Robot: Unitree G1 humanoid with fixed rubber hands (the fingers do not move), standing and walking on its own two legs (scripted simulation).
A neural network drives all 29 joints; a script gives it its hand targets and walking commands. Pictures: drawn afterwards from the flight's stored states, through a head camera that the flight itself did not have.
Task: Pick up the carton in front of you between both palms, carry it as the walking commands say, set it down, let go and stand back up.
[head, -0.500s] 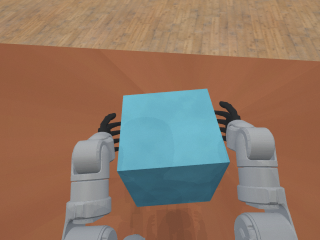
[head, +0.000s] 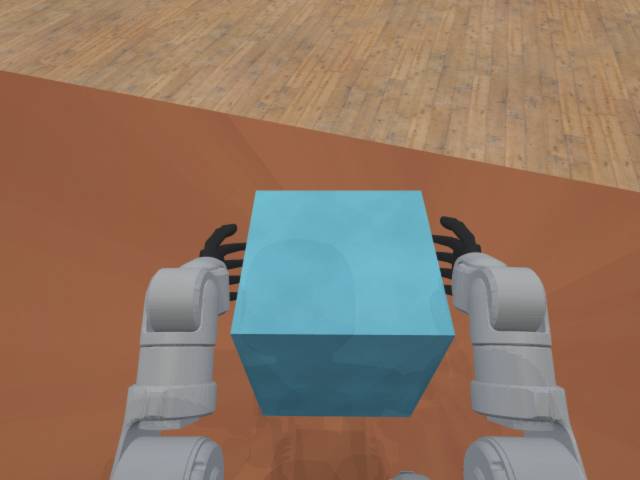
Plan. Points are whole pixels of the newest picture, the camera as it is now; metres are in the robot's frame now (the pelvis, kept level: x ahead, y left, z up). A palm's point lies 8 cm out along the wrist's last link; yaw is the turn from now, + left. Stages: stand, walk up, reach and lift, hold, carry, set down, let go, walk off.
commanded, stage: carry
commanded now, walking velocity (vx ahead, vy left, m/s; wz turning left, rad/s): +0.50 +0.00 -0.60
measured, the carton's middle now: (337, 310) +0.35 +0.00 +0.01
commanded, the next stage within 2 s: none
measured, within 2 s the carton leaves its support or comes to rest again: neither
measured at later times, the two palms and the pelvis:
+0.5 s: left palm (317, 143) +0.68 +0.03 +0.04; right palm (488, 162) +0.62 -0.26 +0.04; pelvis +0.31 -0.04 -0.05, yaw -14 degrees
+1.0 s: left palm (401, 78) +0.96 -0.16 +0.01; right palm (532, 118) +0.78 -0.40 +0.03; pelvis +0.58 -0.07 -0.08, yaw -34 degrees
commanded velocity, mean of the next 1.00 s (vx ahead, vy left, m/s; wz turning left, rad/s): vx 0.50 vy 0.00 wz -0.60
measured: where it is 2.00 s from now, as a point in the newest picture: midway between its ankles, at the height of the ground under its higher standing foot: (447, 282)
